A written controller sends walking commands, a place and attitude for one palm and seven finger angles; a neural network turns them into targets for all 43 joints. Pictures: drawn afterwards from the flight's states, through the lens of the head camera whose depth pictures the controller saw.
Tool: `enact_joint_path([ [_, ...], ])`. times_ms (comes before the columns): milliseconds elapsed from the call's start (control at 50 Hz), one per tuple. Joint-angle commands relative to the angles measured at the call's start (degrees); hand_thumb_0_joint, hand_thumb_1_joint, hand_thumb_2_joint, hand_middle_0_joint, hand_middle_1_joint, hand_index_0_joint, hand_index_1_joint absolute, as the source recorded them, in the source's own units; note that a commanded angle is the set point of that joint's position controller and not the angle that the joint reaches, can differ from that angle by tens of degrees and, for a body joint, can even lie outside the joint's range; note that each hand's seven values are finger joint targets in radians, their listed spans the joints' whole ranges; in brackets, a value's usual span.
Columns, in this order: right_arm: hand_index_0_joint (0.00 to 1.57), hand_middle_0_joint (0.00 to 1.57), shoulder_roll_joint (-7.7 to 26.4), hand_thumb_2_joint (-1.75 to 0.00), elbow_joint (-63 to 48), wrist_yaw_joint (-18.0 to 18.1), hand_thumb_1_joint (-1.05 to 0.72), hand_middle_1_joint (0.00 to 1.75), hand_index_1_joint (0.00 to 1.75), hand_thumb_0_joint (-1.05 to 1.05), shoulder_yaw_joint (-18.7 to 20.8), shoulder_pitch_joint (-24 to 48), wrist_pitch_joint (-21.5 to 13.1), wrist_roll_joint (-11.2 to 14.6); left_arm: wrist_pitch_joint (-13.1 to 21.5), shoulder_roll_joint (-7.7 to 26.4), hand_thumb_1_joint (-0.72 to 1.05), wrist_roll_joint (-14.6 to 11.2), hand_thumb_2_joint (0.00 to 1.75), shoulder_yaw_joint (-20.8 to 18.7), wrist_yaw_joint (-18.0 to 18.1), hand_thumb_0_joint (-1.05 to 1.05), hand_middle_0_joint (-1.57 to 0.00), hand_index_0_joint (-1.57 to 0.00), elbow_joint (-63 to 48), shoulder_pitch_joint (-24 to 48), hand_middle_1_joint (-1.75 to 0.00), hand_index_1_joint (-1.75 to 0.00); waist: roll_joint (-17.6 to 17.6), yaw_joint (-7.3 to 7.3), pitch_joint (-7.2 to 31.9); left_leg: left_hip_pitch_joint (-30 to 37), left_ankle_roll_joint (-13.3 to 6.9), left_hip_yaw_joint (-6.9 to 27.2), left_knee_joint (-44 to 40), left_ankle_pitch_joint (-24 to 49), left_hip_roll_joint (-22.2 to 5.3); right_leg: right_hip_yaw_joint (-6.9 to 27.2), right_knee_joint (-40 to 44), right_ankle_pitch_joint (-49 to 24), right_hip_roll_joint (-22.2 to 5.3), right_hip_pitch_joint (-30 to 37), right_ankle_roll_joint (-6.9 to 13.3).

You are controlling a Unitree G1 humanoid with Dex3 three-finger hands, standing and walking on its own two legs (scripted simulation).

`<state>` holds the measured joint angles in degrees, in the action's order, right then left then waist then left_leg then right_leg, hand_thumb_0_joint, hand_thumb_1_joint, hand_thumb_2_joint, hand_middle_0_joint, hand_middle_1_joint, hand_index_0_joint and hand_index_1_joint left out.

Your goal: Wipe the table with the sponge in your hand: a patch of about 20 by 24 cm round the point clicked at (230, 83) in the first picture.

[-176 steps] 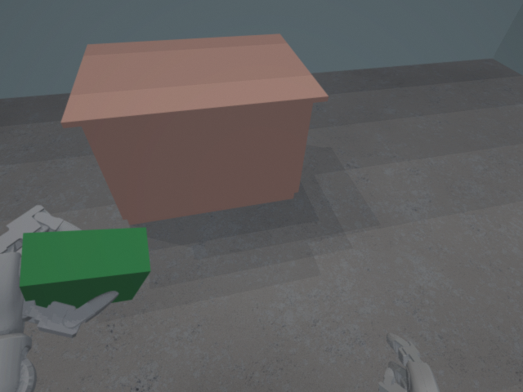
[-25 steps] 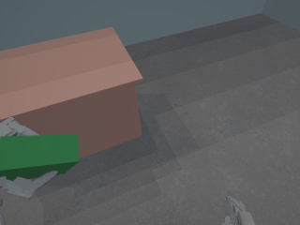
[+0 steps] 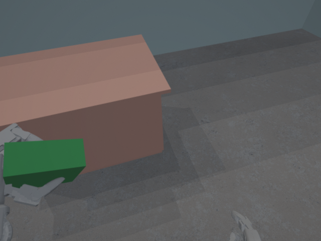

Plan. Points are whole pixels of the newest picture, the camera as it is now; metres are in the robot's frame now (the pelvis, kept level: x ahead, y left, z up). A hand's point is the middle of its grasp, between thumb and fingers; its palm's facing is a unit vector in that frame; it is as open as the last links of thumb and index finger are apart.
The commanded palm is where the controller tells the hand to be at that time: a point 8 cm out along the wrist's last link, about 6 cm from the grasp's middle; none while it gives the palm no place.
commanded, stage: take the last steps up to it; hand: left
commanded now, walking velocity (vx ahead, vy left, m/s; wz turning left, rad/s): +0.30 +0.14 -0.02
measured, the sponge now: (55, 164) +0.22 +0.21 +0.16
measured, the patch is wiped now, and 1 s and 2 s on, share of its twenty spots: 0.00 0.00 0.00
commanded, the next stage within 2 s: come to a stop and stand still in 1.64 s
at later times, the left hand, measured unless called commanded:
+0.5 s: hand (44, 113) +0.34 +0.28 +0.18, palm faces +0.37 -0.83 -0.41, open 9.5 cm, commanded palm +0.27 +0.32 +0.19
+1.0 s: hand (76, 84) +0.44 +0.24 +0.19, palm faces +0.31 -0.82 -0.48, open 9.5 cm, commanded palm +0.38 +0.30 +0.19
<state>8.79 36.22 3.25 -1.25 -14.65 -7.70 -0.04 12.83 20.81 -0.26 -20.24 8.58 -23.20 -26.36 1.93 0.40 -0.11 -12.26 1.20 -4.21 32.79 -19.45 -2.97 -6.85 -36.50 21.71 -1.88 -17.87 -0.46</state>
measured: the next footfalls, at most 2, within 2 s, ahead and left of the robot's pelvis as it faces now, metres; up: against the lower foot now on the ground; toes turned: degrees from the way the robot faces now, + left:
left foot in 0.38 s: +0.17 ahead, +0.17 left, +0.00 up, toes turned +7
right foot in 0.74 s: +0.23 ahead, -0.06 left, +0.00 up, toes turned -12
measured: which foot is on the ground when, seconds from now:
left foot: down 0.00-0.02, up 0.04-0.36, down 0.38-0.74, up 0.76-1.00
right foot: down 0.00-0.40, up 0.42-0.72, down 0.74-1.00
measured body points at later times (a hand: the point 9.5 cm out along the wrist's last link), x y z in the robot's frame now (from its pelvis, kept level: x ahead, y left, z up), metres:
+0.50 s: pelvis +0.10 +0.05 +0.00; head +0.12 +0.05 +0.45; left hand +0.31 +0.32 +0.20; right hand +0.26 -0.20 -0.07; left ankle +0.13 +0.16 -0.73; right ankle +0.04 -0.06 -0.66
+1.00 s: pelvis +0.21 +0.03 +0.01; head +0.25 +0.01 +0.46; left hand +0.41 +0.28 +0.21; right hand +0.35 -0.24 -0.08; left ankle +0.26 +0.18 -0.69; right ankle +0.19 -0.05 -0.73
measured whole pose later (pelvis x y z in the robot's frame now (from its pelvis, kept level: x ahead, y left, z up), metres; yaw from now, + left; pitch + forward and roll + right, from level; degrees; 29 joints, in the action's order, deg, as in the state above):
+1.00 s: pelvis +0.21 +0.03 +0.01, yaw -3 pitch +0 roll +3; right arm 14.1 35.4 3.2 2.2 -11.4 -4.6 -0.1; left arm 14.9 21.1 -0.4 -20.6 8.5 -30.1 -29.0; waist -1.6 -1.0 -4.3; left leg -26.2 0.5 -5.9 44.7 -17.4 -4.5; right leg -8.9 -29.0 17.0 -4.2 -12.5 2.7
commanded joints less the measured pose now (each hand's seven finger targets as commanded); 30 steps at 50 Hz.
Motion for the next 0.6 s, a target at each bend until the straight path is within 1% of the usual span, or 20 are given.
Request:
enact_joint_path([
  [0,0.20,0.20,8.8,-0.90,-8.2,0.1,-0.90,0.30,0.30,0.00,4.0,8.8,-1.9,0.2,3.5,12.8,0.10,-0.8,1.30,-8.0,1.3,0.00,-1.20,-1.20,-10.4,9.0,-1.60,-1.60,-20.9,0.94,3.9,-29.9,-2.2,0.8,31.4,-10.3,2.5,41.1,22.2,-4.4,-23.0,21.3,11.6],
  [20,0.20,0.20,9.9,-0.90,-7.1,-0.4,-0.90,0.30,0.30,0.00,5.1,7.7,-1.9,-0.1,4.2,11.2,0.10,-1.3,1.30,-6.7,0.6,0.00,-1.20,-1.20,-10.7,9.9,-1.60,-1.60,-15.9,0.21,2.1,-28.7,-1.1,7.2,37.1,-6.3,0.3,41.1,24.3,0.1,-23.3,16.0,11.4],
  [40,0.20,0.20,9.0,-0.90,-6.6,-0.6,-0.90,0.30,0.30,0.00,4.4,7.8,-1.4,-0.1,4.9,12.0,0.10,-1.5,1.30,-7.7,0.3,0.00,-1.20,-1.20,-11.4,8.4,-1.60,-1.60,-9.9,-0.12,0.3,-29.0,-0.4,7.4,39.4,-2.7,-1.2,36.6,23.5,-2.0,-22.5,13.4,12.5],
  [60,0.20,0.20,8.8,-0.90,-6.1,-0.8,-0.90,0.30,0.30,0.00,4.1,8.4,-0.4,-0.1,5.4,12.7,0.10,-1.3,1.30,-8.7,0.0,0.00,-1.20,-1.20,-12.9,8.4,-1.60,-1.60,-5.7,-0.12,1.0,-28.0,0.0,7.3,38.5,-0.9,-2.3,30.0,22.2,-5.9,-20.6,11.9,11.9],
  [100,0.20,0.20,7.8,-0.90,-6.2,-0.6,-0.90,0.30,0.30,0.00,3.3,8.7,0.3,-0.2,6.5,11.4,0.10,-0.9,1.30,-8.6,0.0,0.00,-1.20,-1.20,-12.0,4.3,-1.60,-1.60,-6.9,-0.37,2.1,-26.4,0.3,5.1,33.8,2.5,-2.8,18.4,20.6,-17.8,-17.2,12.3,9.9],
  [140,0.20,0.20,8.0,-0.90,-6.9,-0.7,-0.90,0.30,0.30,0.00,3.7,8.2,0.4,-0.2,7.0,11.2,0.10,-0.9,1.30,-8.9,0.4,0.00,-1.20,-1.20,-14.0,3.6,-1.60,-1.60,-8.4,-0.65,4.2,-22.6,0.1,3.1,23.5,3.6,-3.4,13.8,18.8,-25.1,-16.2,12.9,9.4],
  [180,0.20,0.20,7.1,-0.90,-8.0,-0.5,-0.90,0.30,0.30,0.00,3.5,8.0,0.3,-0.4,6.7,11.1,0.10,-1.0,1.30,-9.2,1.0,0.00,-1.20,-1.20,-14.0,0.5,-1.60,-1.60,-9.5,0.13,6.0,-17.0,-0.6,-1.4,13.2,4.6,-1.8,10.9,17.4,-26.3,-14.5,13.4,8.8],
  [220,0.20,0.20,7.1,-0.90,-9.2,-0.5,-0.90,0.30,0.30,0.00,3.8,8.1,-0.2,-0.4,6.0,10.7,0.10,-1.1,1.30,-8.9,1.6,0.00,-1.20,-1.20,-15.6,0.2,-1.60,-1.60,-10.2,1.03,6.4,-13.6,-1.0,-4.2,7.0,4.4,0.0,12.2,16.8,-25.8,-14.4,14.1,8.8],
  [260,0.20,0.20,7.4,-0.90,-9.7,-0.2,-0.90,0.30,0.30,0.00,4.2,7.3,-0.7,-0.1,5.3,9.9,0.10,-1.2,1.30,-8.0,2.1,0.00,-1.20,-1.20,-16.4,0.9,-1.60,-1.60,-11.6,0.62,6.6,-8.7,-1.4,-5.1,1.7,4.9,0.6,12.2,15.7,-21.3,-14.5,13.4,8.4],
  [280,0.20,0.20,7.4,-0.90,-9.8,0.0,-0.90,0.30,0.30,0.00,4.1,7.0,-0.7,-0.2,5.0,9.8,0.10,-1.2,1.30,-7.8,2.3,0.00,-1.20,-1.20,-16.5,1.4,-1.60,-1.60,-11.5,0.44,6.3,-5.2,-1.5,-6.2,-1.4,6.8,1.4,11.3,14.7,-17.5,-13.2,11.3,7.5],
  [320,0.20,0.20,8.6,-0.90,-9.9,0.6,-0.90,0.30,0.30,0.00,5.0,6.3,-0.8,-0.2,5.3,10.0,0.10,-1.0,1.30,-7.6,2.3,0.00,-1.20,-1.20,-17.5,3.8,-1.60,-1.60,-6.2,-0.36,5.8,2.5,-2.1,-6.5,-7.6,8.3,1.0,9.7,8.7,-14.3,-10.4,7.7,5.5],
  [340,0.20,0.20,9.8,-0.90,-10.0,0.9,-0.90,0.30,0.30,0.00,5.6,5.5,-0.8,0.1,5.5,9.7,0.10,-1.2,1.30,-7.1,2.2,0.00,-1.20,-1.20,-18.8,5.2,-1.60,-1.60,1.0,-1.42,7.2,9.9,-4.0,-1.8,-9.8,9.3,-2.1,7.9,-0.6,-15.0,-8.0,2.5,3.8],
  [360,0.20,0.20,11.6,-0.90,-10.4,0.8,-0.90,0.30,0.30,0.00,6.2,5.6,-0.6,0.5,5.6,8.8,0.10,-1.3,1.30,-6.4,2.1,0.00,-1.20,-1.20,-19.4,5.0,-1.60,-1.60,14.0,-1.47,9.1,17.7,-8.4,13.4,-10.7,16.8,-12.9,2.2,-14.4,-1.4,-2.0,-8.5,0.6],
  [380,0.20,0.20,10.5,-0.90,-10.8,0.5,-0.90,0.30,0.30,0.00,5.6,5.4,-0.8,0.5,6.2,9.8,0.10,-1.0,1.30,-6.9,2.1,0.00,-1.20,-1.20,-18.5,5.6,-1.60,-1.60,15.6,-1.13,8.6,16.1,-13.9,24.2,-15.2,18.1,-19.9,2.2,-25.6,15.6,0.5,-14.0,0.1],
  [400,0.20,0.20,9.6,-0.90,-9.8,0.6,-0.90,0.30,0.30,0.00,5.0,6.3,-1.1,0.0,5.8,12.1,0.10,-0.9,1.30,-8.3,1.9,0.00,-1.20,-1.20,-16.9,4.8,-1.60,-1.60,14.7,-1.17,7.0,12.4,-16.6,27.4,-16.9,13.1,-21.7,5.1,-31.6,14.6,-1.5,-17.5,0.1],
  [420,0.20,0.20,9.3,-0.90,-9.3,0.4,-0.90,0.30,0.30,0.00,5.2,6.3,-1.3,0.3,5.7,11.8,0.10,-1.2,1.30,-8.4,1.7,0.00,-1.20,-1.20,-18.4,4.8,-1.60,-1.60,11.7,-1.36,5.6,11.5,-17.4,25.0,-16.2,12.9,-20.8,6.2,-32.7,11.8,-3.3,-20.1,-0.1],
  [440,0.20,0.20,9.3,-0.90,-8.9,0.2,-0.90,0.30,0.30,0.00,5.4,6.5,-1.6,0.7,5.6,10.8,0.10,-1.2,1.30,-7.7,1.5,0.00,-1.20,-1.20,-20.3,4.2,-1.60,-1.60,9.4,-1.06,4.9,10.9,-16.3,20.2,-15.5,14.2,-18.9,5.7,-31.8,9.2,-4.1,-21.3,-0.5],
  [480,0.20,0.20,9.2,-0.90,-8.5,-0.1,-0.90,0.30,0.30,0.00,5.2,6.5,-2.5,0.8,5.5,9.9,0.10,-1.0,1.30,-7.0,1.2,0.00,-1.20,-1.20,-23.7,2.3,-1.60,-1.60,10.6,-0.47,5.2,7.9,-13.3,11.7,-15.6,15.5,-15.4,3.3,-28.1,3.9,-4.3,-18.8,-0.9],
  [560,0.20,0.20,9.0,-0.90,-8.4,0.2,-0.90,0.30,0.30,0.00,4.2,6.3,-3.2,0.3,4.5,9.5,0.10,-1.2,1.30,-7.5,1.0,0.00,-1.20,-1.20,-20.7,0.1,-1.60,-1.60,11.1,-0.33,5.1,1.7,-10.3,3.7,-17.0,14.9,-13.0,-1.2,-14.2,-0.8,-2.9,-8.5,-1.3],
  [580,0.20,0.20,8.9,-0.90,-8.3,0.5,-0.90,0.30,0.30,0.00,4.1,6.2,-3.1,0.2,4.3,9.4,0.10,-1.4,1.30,-7.6,1.0,0.00,-1.20,-1.20,-18.7,-0.1,-1.60,-1.60,10.3,-0.51,4.7,1.1,-10.3,3.6,-16.8,14.5,-13.5,-2.0,-10.4,-0.7,-2.3,-6.5,-1.6],
])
